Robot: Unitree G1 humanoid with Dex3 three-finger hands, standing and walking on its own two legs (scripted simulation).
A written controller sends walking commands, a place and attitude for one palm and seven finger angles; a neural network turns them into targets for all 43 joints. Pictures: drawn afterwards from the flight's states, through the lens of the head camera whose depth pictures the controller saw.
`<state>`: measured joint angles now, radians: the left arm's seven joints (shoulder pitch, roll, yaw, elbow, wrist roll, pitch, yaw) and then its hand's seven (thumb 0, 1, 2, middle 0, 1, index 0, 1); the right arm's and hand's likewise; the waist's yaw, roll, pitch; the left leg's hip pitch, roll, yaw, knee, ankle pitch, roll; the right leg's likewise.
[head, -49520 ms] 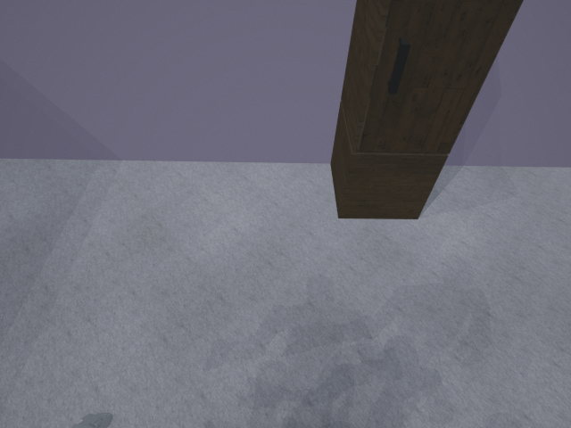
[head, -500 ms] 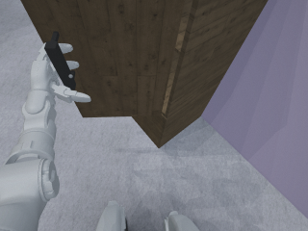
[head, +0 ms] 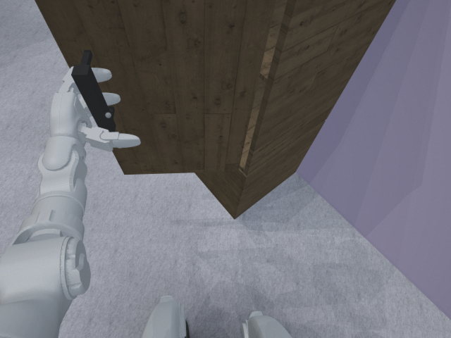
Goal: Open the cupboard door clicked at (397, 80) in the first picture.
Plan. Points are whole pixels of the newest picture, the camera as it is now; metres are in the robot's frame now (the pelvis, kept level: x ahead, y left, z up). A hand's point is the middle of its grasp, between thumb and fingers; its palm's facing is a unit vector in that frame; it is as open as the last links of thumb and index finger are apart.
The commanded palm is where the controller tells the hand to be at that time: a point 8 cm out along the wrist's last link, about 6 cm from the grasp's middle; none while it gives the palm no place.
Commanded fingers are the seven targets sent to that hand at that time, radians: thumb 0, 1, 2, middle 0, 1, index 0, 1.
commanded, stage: close the thumb around the handle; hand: left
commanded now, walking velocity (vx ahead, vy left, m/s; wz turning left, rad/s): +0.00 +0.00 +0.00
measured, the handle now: (98, 95) +0.53 +0.21 +0.08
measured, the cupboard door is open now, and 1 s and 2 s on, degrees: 55 63 100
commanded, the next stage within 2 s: pull the door open along its arc in 0.52 s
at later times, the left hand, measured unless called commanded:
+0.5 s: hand (105, 117) +0.48 +0.19 +0.09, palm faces +0.04 -1.00 -0.01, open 6.0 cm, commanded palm +0.46 +0.22 +0.08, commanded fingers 0.00 0.90 0.90 -0.40 -1.35 -0.40 -1.35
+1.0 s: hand (107, 136) +0.44 +0.18 +0.09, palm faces +0.00 -1.00 -0.01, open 6.3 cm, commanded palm +0.37 +0.23 +0.08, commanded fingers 0.00 0.90 0.90 -0.40 -1.35 -0.40 -1.35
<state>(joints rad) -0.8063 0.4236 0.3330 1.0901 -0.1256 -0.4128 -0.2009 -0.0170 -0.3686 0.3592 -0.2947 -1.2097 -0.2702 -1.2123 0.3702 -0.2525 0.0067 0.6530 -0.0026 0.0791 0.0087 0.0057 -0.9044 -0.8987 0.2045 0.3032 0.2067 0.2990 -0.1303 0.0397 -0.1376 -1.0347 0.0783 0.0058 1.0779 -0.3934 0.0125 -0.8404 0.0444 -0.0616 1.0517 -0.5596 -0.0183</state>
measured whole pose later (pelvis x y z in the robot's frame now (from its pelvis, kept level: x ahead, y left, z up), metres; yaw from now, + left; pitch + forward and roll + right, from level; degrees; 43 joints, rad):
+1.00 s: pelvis +0.01 +0.00 +0.01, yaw -1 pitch +17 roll -2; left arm -0.50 0.35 0.31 0.78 -0.20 -0.38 -0.22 0.00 0.70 0.74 -0.32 -1.33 -0.29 -1.32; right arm 0.38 -0.26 0.00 0.59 0.02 0.11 0.01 0.01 -0.90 -0.90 0.20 0.30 0.21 0.30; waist -0.11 0.04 -0.15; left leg -0.93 0.08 0.04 1.01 -0.39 0.01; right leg -0.75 0.05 -0.03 0.99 -0.54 -0.02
